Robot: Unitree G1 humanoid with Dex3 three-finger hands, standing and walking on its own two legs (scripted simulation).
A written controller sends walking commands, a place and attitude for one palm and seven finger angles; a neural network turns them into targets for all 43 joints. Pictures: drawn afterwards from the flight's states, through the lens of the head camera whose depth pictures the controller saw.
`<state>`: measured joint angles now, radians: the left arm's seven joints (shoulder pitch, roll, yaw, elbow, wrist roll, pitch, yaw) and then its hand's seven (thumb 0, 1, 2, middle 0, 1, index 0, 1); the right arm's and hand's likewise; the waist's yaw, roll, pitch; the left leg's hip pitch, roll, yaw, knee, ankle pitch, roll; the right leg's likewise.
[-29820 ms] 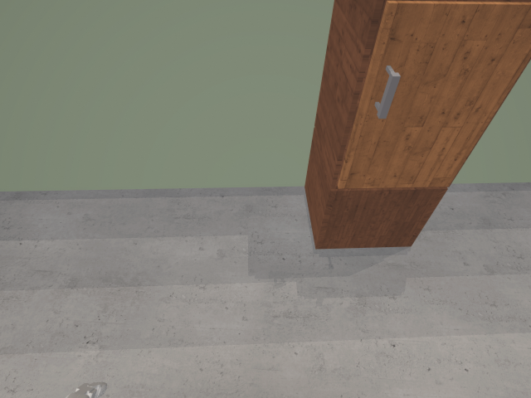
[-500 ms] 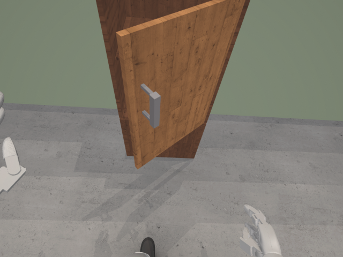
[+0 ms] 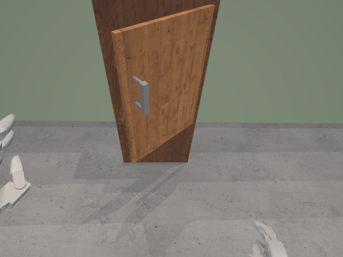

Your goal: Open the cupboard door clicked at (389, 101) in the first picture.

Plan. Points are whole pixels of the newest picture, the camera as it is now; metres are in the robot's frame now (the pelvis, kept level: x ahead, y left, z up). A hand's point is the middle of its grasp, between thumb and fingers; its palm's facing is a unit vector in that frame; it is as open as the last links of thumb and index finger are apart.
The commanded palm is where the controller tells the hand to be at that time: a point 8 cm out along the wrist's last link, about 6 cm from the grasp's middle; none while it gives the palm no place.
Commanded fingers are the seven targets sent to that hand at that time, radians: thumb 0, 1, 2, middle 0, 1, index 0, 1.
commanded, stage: stop stepping back and stand still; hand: left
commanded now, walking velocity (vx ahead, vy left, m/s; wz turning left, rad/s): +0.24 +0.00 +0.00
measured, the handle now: (140, 95) +0.58 +0.12 +0.05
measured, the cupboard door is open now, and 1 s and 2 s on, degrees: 41 41 41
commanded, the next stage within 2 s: let the arm hang, fingers relaxed in 0.52 s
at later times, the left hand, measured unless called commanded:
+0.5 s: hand (8, 198) +0.17 +0.26 +0.17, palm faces +0.39 -0.76 -0.52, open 7.4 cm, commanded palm +0.12 +0.30 +0.18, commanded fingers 0.00 0.90 0.90 -0.20 -0.30 -0.20 -0.30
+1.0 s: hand out of the picture -0.03 +0.19 -0.17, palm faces +0.05 -0.98 -0.17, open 7.2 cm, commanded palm none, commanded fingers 0.00 0.90 0.90 -0.20 -0.30 -0.20 -0.30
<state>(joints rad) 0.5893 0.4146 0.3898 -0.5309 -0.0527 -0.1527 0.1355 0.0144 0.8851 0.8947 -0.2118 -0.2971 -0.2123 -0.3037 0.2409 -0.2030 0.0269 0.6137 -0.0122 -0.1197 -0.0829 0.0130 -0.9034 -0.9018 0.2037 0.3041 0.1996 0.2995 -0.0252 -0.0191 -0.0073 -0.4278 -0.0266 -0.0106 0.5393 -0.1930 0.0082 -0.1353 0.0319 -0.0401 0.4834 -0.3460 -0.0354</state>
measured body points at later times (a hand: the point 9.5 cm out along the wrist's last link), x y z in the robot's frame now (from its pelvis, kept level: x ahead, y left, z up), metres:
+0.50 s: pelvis -0.02 +0.00 +0.00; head -0.01 +0.00 +0.45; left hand +0.15 +0.30 +0.20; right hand +0.14 -0.22 -0.09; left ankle -0.01 +0.12 -0.71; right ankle +0.00 -0.08 -0.73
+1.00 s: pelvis -0.05 +0.01 +0.00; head -0.02 +0.03 +0.45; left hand -0.03 +0.25 -0.15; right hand +0.05 -0.25 -0.13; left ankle -0.01 +0.12 -0.73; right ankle -0.02 -0.09 -0.73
